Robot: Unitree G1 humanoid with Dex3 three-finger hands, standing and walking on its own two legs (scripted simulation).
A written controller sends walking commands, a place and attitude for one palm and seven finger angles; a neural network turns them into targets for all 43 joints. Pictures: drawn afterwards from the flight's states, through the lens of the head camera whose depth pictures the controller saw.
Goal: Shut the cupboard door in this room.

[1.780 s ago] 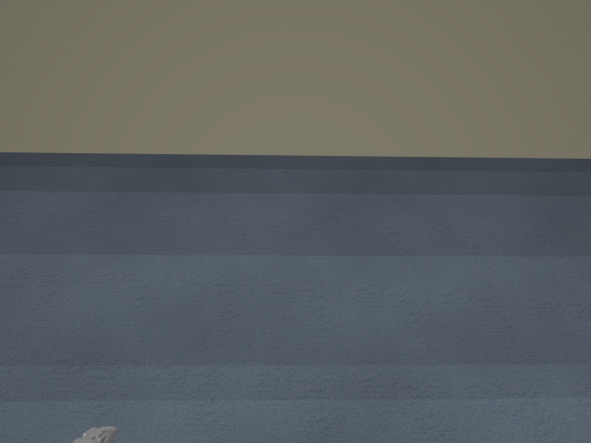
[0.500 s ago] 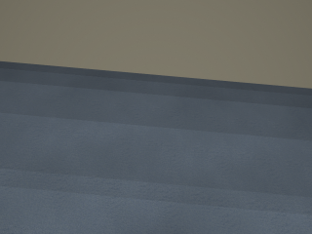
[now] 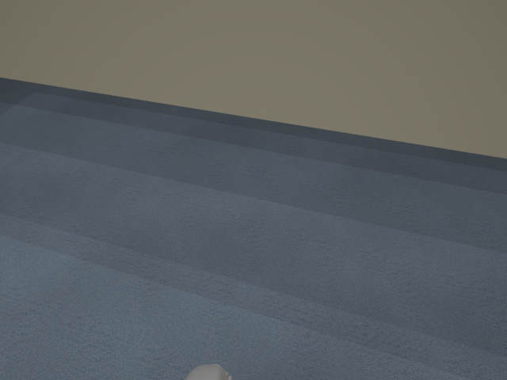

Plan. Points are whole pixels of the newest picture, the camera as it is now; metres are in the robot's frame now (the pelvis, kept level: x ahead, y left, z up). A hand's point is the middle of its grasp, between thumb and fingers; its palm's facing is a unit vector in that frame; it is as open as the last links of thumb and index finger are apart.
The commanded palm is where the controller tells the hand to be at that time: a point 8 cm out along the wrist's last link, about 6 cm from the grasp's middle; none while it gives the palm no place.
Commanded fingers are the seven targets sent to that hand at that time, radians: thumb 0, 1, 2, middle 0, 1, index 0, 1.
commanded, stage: turn or walk to find it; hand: left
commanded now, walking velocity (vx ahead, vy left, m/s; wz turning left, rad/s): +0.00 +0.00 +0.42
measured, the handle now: out of the picture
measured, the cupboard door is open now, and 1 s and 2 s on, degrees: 88 88 88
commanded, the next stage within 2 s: none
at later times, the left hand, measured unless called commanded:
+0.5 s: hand out of the picture -0.02 +0.24 -0.17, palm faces +0.25 -0.93 -0.27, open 7.4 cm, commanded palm none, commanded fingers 0.00 0.90 0.90 -0.20 -0.30 -0.20 -0.30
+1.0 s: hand out of the picture -0.13 +0.21 -0.19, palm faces +0.47 -0.85 -0.22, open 7.4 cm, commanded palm none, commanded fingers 0.00 0.90 0.90 -0.20 -0.30 -0.20 -0.30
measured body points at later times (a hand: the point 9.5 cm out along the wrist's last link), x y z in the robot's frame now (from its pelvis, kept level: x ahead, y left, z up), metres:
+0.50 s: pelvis -0.03 +0.02 +0.00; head -0.01 +0.03 +0.44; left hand -0.03 +0.29 -0.14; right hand +0.10 -0.19 -0.15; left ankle -0.04 +0.15 -0.74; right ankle -0.01 -0.10 -0.71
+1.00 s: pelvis -0.07 +0.02 -0.01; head -0.05 +0.05 +0.43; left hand -0.15 +0.26 -0.17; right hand +0.10 -0.19 -0.15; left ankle -0.13 +0.11 -0.74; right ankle +0.00 -0.09 -0.74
